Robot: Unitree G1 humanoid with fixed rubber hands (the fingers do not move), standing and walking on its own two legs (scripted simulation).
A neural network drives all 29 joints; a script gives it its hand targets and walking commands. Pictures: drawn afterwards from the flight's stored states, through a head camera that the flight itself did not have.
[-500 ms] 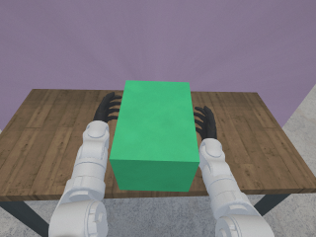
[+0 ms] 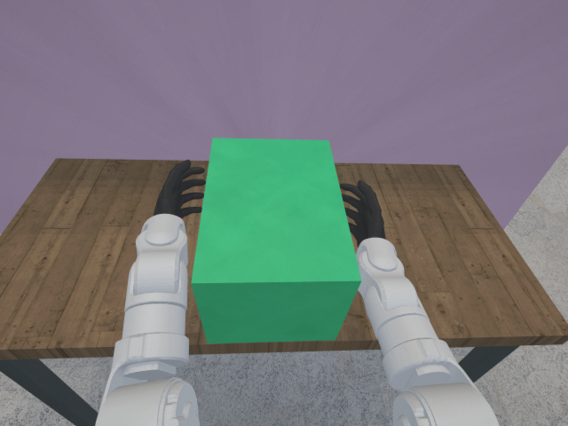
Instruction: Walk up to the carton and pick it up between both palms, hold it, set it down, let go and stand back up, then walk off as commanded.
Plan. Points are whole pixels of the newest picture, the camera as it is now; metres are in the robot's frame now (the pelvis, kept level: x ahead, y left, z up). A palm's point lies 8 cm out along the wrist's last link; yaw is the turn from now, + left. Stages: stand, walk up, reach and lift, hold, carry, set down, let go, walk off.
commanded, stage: reach and lift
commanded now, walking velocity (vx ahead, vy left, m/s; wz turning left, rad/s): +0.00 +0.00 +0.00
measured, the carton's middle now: (271, 235) +0.39 +0.02 +0.07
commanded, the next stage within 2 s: hold in 0.80 s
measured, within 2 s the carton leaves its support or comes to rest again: neither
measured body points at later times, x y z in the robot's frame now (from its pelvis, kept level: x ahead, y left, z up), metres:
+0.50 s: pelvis +0.00 +0.00 +0.00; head -0.02 +0.02 +0.45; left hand +0.38 +0.17 +0.14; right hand +0.38 -0.12 +0.12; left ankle +0.03 +0.14 -0.75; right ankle +0.00 -0.12 -0.75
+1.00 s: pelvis +0.00 +0.00 +0.00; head -0.02 +0.02 +0.45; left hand +0.38 +0.17 +0.15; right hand +0.38 -0.12 +0.12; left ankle +0.03 +0.14 -0.75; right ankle +0.00 -0.12 -0.75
